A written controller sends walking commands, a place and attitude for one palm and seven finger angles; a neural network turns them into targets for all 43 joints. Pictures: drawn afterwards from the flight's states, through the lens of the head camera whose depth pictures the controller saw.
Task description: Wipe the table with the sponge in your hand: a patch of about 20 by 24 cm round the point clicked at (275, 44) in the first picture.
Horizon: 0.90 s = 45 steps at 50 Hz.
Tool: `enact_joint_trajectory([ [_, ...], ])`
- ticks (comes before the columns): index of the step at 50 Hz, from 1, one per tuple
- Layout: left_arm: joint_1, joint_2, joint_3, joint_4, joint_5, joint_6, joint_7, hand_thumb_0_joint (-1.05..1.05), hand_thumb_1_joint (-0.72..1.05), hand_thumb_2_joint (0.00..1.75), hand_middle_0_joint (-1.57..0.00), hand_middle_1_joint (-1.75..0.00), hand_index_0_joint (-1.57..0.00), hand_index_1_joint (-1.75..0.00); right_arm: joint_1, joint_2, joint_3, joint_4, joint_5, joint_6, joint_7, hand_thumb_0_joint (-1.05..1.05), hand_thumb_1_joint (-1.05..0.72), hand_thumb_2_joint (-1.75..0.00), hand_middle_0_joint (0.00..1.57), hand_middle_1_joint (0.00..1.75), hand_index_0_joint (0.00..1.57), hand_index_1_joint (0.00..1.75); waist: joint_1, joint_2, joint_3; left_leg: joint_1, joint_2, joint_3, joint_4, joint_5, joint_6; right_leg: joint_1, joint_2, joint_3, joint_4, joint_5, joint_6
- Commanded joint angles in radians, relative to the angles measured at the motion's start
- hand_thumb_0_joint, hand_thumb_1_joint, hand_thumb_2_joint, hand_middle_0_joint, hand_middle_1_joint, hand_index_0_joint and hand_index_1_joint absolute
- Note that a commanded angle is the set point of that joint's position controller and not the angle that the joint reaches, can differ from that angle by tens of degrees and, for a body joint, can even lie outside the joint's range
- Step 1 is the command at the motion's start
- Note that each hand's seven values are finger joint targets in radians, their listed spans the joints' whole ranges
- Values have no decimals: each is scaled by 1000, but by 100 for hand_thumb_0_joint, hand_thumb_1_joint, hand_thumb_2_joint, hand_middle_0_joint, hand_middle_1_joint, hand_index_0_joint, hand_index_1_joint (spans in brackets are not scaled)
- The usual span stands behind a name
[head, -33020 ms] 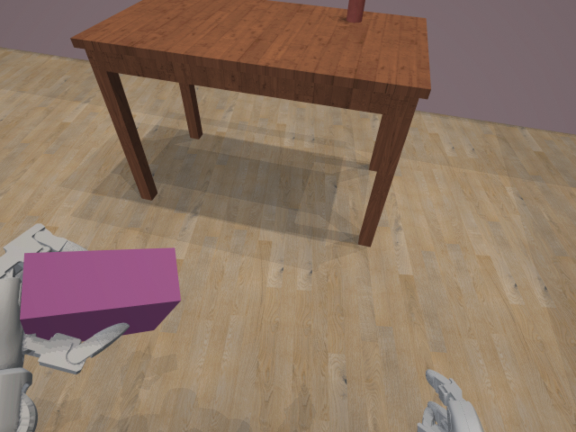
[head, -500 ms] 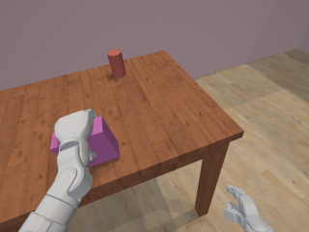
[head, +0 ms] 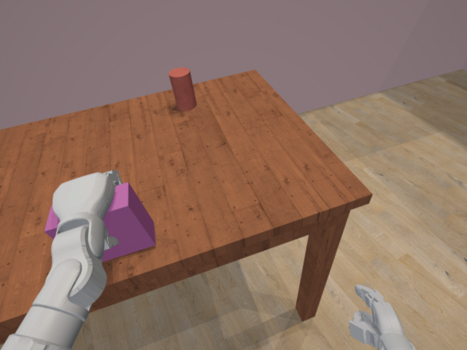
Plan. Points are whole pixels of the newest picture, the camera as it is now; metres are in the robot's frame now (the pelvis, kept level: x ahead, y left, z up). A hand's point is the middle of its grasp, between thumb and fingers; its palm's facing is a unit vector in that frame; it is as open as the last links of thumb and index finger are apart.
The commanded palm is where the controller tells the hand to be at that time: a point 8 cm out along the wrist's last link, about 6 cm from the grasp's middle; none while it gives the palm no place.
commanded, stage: wipe forward along the middle lane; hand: left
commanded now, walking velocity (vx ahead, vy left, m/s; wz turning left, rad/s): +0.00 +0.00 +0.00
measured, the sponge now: (111, 232) +0.29 +0.28 +0.05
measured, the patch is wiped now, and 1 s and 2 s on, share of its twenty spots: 0.95 0.95 0.95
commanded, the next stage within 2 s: slide back across to the first lane in 1.54 s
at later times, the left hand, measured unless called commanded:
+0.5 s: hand (98, 197) +0.33 +0.31 +0.10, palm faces -0.07 -0.01 -1.00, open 9.8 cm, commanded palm +0.32 +0.31 +0.13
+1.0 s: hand (98, 179) +0.38 +0.33 +0.10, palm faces -0.11 +0.01 -0.99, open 9.8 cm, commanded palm +0.37 +0.33 +0.13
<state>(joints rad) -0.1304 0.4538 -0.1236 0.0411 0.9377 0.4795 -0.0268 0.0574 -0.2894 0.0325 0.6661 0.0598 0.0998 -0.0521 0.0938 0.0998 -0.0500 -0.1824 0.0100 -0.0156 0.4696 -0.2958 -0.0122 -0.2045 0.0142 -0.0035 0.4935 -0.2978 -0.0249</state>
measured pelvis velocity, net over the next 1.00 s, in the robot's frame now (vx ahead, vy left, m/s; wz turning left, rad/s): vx -0.02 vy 0.01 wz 0.01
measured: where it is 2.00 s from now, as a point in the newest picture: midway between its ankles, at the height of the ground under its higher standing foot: outside the picture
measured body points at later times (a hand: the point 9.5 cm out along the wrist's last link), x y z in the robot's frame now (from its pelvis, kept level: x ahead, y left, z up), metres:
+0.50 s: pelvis -0.02 +0.00 +0.00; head -0.01 -0.03 +0.45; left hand +0.33 +0.30 +0.15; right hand +0.15 -0.25 -0.12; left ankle -0.03 +0.13 -0.74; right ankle -0.02 -0.10 -0.74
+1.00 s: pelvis -0.02 +0.01 +0.00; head +0.01 -0.02 +0.45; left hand +0.38 +0.33 +0.15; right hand +0.08 -0.26 -0.14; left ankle -0.03 +0.13 -0.74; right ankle -0.02 -0.10 -0.74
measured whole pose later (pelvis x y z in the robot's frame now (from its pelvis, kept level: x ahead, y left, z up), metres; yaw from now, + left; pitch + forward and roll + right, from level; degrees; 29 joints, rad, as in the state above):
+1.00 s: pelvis -0.02 +0.01 +0.00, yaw +1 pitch +8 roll -1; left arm -0.69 0.57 -0.02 0.90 1.02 0.12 0.05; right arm 0.25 -0.30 -0.01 0.74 0.07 0.09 -0.06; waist 0.00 0.07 -0.09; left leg -0.39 0.01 -0.03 0.52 -0.26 0.00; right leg -0.38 0.01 -0.02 0.49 -0.24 -0.01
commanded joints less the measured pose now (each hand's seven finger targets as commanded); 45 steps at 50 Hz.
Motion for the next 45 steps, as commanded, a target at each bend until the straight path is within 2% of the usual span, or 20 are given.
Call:
enact_joint_trajectory([
  [1,-332,240,118,10,38,0,17,0,10,130,-120,-160,-120,-160,-171,-104,-34,-137,-2,-61,-22,0,-90,-90,20,30,20,30,-16,-128,-135,5,-52,37,-37,258,59,67,17,-4,-83,283,-26],
  [4,-363,281,152,26,40,-40,8,0,10,130,-120,-160,-120,-160,-163,-108,-37,-141,-5,-65,-26,0,-90,-90,20,30,20,30,-8,-104,-190,15,-57,34,-36,274,59,98,18,11,-83,316,-31],
  [5,-348,251,134,57,37,-53,7,0,10,130,-120,-160,-120,-160,-145,-104,-38,-139,-6,-70,-28,0,-90,-90,20,30,20,30,-10,-124,-193,6,-60,40,-29,282,60,106,13,-1,-75,330,-25],
  [8,-392,243,124,115,30,-96,6,0,10,130,-120,-160,-120,-160,-116,-111,-43,-126,-5,-67,-30,0,-90,-90,20,30,20,30,-27,-146,-168,-8,-57,38,-34,261,59,85,16,-7,-87,325,-22],
  [9,-395,284,166,121,33,-110,10,0,10,130,-120,-160,-120,-160,-118,-111,-42,-132,-4,-70,-30,0,-90,-90,20,30,20,30,-20,-129,-172,-9,-54,33,-41,250,58,81,19,3,-94,295,-27],
  [10,-414,246,129,149,39,-119,12,0,10,130,-120,-160,-120,-160,-100,-111,-43,-127,-5,-74,-31,0,-90,-90,20,30,20,30,-29,-138,-172,-16,-58,36,-38,249,59,75,17,-12,-87,292,-24],
  [13,-439,257,134,247,44,-140,21,0,10,130,-120,-160,-120,-160,-72,-119,-51,-107,-4,-69,-35,0,-90,-90,20,30,20,30,-38,-157,-129,-39,-58,41,-38,213,57,41,19,-11,-103,260,-20],
  [14,-475,299,166,246,52,-152,25,0,10,130,-120,-160,-120,-160,-70,-124,-49,-108,-2,-70,-34,0,-90,-90,20,30,20,30,-36,-138,-148,-36,-55,36,-44,213,55,41,22,0,-106,247,-26],
  [15,-488,264,129,278,56,-156,28,0,10,130,-120,-160,-120,-160,-57,-121,-50,-107,-2,-70,-36,0,-90,-90,20,30,20,30,-41,-142,-148,-46,-59,38,-42,202,57,39,18,-11,-100,231,-22],
  [19,-520,285,147,343,62,-180,33,0,10,130,-120,-160,-120,-160,-32,-128,-56,-99,1,-64,-33,0,-90,-90,20,30,20,30,-43,-142,-169,-61,-58,34,-39,208,56,38,20,-5,-100,253,-26],
  [21,-549,250,110,408,63,-188,36,0,10,130,-120,-160,-120,-160,-6,-131,-61,-85,2,-63,-33,0,-90,-90,20,30,20,30,-61,-153,-140,-69,-57,36,-34,180,58,4,20,-18,-102,218,-22],
  [24,-564,332,175,453,68,-215,40,0,10,130,-120,-160,-120,-160,11,-138,-63,-85,1,-58,-33,0,-90,-90,20,30,20,30,-47,-159,-174,-96,-58,32,-32,180,58,27,19,-2,-100,232,-23],
  [26,-613,289,127,501,72,-231,42,0,10,130,-120,-160,-120,-160,34,-137,-66,-76,4,-55,-36,0,-90,-90,20,30,20,30,-72,-170,-147,-111,-58,36,-30,152,59,-4,18,-13,-99,198,-17],
  [29,-663,358,179,537,80,-259,51,0,10,130,-120,-160,-120,-160,51,-143,-69,-69,5,-54,-36,0,-90,-90,20,30,20,30,-67,-156,-169,-118,-55,30,-32,146,59,-8,19,-4,-105,182,-22],
  [32,-686,321,139,601,84,-275,61,0,10,130,-120,-160,-120,-160,78,-142,-73,-61,6,-53,-34,0,-90,-90,20,30,20,30,-81,-162,-159,-131,-57,35,-24,134,60,-28,19,-11,-102,171,-18],
  [35,-750,364,161,628,91,-300,72,0,10,130,-120,-160,-120,-160,99,-146,-76,-53,6,-51,-33,0,-90,-90,20,30,20,30,-87,-131,-195,-129,-55,33,-20,143,62,-25,18,-6,-95,181,-20],
  [37,-725,352,162,674,93,-306,81,0,10,130,-120,-160,-120,-160,114,-147,-81,-49,6,-49,-28,0,-90,-90,20,30,20,30,-87,-160,-184,-145,-54,36,-13,151,63,-26,19,-8,-94,204,-19],
  [39,-744,367,177,670,91,-320,87,0,10,130,-120,-160,-120,-160,114,-146,-82,-53,5,-47,-26,0,-90,-90,20,30,20,30,-79,-135,-218,-145,-54,34,-16,164,62,-14,18,-5,-92,218,-22],
  [43,-820,386,168,750,105,-330,105,0,10,130,-120,-160,-120,-160,142,-151,-82,-30,7,-42,-24,0,-90,-90,20,30,20,30,-107,-151,-183,-167,-50,32,-10,128,63,-59,20,-10,-91,175,-18],
  [45,-827,391,173,764,114,-341,112,0,10,130,-120,-160,-120,-160,158,-152,-87,-28,6,-42,-21,0,-90,-90,20,30,20,30,-101,-134,-222,-157,-50,29,-5,157,63,-51,21,-10,-78,199,-22],
])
